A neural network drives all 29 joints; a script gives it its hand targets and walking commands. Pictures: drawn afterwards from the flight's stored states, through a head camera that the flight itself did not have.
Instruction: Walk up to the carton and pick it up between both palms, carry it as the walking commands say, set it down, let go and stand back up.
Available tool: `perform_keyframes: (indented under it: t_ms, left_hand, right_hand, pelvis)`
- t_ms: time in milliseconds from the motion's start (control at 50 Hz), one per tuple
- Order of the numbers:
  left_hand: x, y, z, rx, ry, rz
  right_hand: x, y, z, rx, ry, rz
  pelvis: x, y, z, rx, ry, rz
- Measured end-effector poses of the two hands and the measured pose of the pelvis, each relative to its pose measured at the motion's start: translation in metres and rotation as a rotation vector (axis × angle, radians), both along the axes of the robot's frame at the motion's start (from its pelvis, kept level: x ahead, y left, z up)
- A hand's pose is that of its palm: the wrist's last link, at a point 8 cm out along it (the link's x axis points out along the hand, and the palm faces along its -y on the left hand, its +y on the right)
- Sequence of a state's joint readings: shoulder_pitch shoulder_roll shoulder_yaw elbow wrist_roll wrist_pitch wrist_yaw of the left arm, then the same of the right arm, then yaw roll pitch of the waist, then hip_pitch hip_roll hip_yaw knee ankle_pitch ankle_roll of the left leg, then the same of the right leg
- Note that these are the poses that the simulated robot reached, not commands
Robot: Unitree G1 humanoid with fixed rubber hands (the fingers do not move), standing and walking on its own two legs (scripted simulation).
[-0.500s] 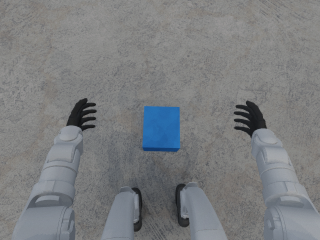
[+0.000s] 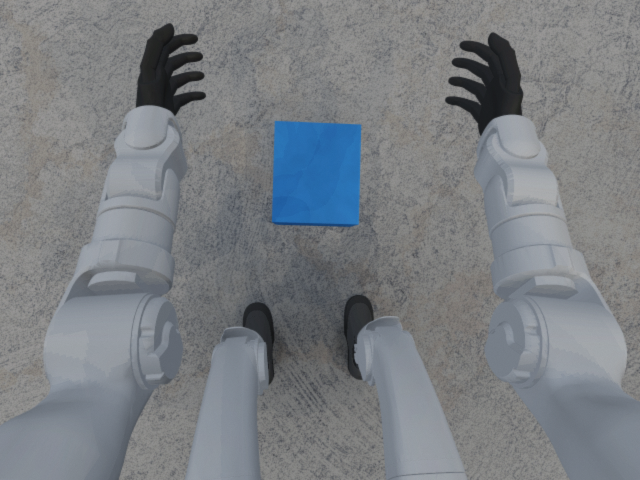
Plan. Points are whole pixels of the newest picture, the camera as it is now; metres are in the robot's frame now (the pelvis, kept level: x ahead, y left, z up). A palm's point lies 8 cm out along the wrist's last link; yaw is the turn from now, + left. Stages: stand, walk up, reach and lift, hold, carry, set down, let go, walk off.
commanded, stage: reach and lift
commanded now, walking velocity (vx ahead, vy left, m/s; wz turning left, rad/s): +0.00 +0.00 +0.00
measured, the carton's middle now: (315, 178) +0.50 -0.03 -0.59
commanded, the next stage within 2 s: none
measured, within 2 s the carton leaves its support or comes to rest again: neither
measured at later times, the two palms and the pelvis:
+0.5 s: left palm (190, 132) +0.52 +0.15 -0.22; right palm (455, 136) +0.49 -0.21 -0.21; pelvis -0.01 +0.01 -0.09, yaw +0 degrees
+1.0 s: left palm (218, 156) +0.52 +0.15 -0.37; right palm (420, 161) +0.49 -0.21 -0.36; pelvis -0.04 +0.00 -0.22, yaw +0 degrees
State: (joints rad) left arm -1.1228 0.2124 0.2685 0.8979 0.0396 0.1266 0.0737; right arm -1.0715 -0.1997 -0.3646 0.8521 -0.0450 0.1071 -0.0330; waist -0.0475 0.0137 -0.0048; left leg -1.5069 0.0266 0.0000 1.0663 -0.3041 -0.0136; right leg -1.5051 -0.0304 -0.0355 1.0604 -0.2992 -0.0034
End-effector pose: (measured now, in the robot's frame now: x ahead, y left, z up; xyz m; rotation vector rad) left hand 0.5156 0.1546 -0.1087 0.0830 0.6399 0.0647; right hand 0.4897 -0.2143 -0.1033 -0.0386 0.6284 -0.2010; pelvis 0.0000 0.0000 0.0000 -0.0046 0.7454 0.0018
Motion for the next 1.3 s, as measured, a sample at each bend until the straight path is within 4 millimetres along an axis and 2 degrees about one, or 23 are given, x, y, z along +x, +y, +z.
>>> perform_keyframes:
  t_ms: [100, 200, 300, 400, 600, 760, 960, 1300]
  left_hand:
    - [0.006, -0.002, -0.009, -0.004, -0.019, 0.005]
    - [0.004, 0.000, -0.019, -0.006, -0.015, 0.013]
    - [0.001, 0.000, -0.038, -0.013, 0.000, 0.018]
    - [0.002, -0.002, -0.069, -0.020, 0.001, 0.020]
    - [0.000, 0.000, -0.147, -0.007, -0.004, 0.026]
    - [-0.001, -0.003, -0.196, -0.007, 0.007, 0.021]
    - [0.002, -0.008, -0.246, -0.011, 0.033, 0.021]
    - [-0.005, -0.010, -0.339, -0.011, 0.087, 0.013]
  right_hand:
    - [0.007, 0.002, -0.008, -0.005, -0.018, 0.004]
    - [0.006, 0.002, -0.016, -0.005, -0.014, 0.005]
    - [0.003, 0.002, -0.034, -0.001, 0.003, 0.002]
    - [0.004, 0.003, -0.066, -0.002, 0.012, 0.001]
    - [0.000, 0.003, -0.147, -0.010, 0.016, -0.010]
    - [-0.001, 0.000, -0.194, -0.008, 0.027, -0.011]
    - [0.000, 0.004, -0.247, 0.004, 0.054, -0.015]
    - [-0.003, 0.010, -0.343, 0.020, 0.103, -0.005]
  pelvis:
    - [0.005, 0.001, -0.002, 0.001, 0.040, -0.004]
    - [0.008, 0.002, -0.006, 0.001, 0.070, -0.007]
    - [0.006, 0.003, -0.022, 0.000, 0.101, -0.008]
    - [0.000, 0.004, -0.054, 0.000, 0.121, -0.006]
    - [-0.015, 0.005, -0.124, -0.001, 0.126, -0.007]
    - [-0.026, 0.004, -0.169, 0.001, 0.096, -0.009]
    - [-0.036, 0.002, -0.212, 0.005, 0.043, -0.009]
    - [-0.045, 0.001, -0.269, 0.007, -0.053, -0.007]
